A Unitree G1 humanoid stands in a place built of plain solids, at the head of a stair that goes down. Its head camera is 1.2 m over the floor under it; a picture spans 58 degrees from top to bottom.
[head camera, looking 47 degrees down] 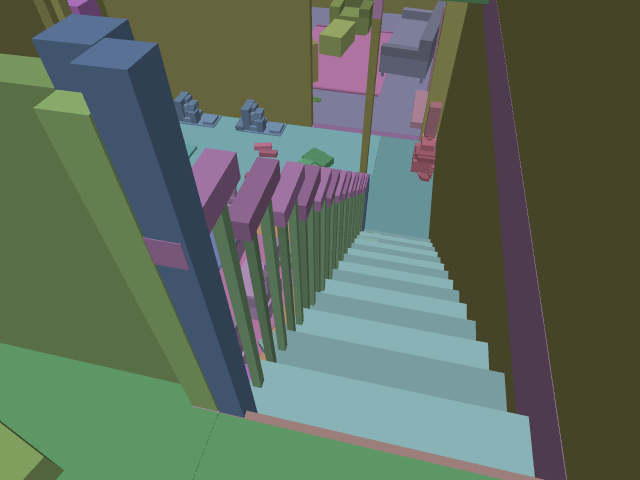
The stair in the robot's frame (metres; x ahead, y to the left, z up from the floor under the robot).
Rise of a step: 0.20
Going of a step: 0.25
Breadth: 0.91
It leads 13 degrees to the right of straight ahead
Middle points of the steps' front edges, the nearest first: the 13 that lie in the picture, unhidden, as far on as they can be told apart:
0.39 -0.17 0.00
0.63 -0.22 -0.20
0.88 -0.28 -0.39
1.12 -0.34 -0.59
1.36 -0.39 -0.79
1.61 -0.45 -0.98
1.85 -0.50 -1.18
2.09 -0.56 -1.38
2.34 -0.61 -1.57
2.58 -0.67 -1.77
2.82 -0.72 -1.97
3.07 -0.78 -2.16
3.31 -0.83 -2.36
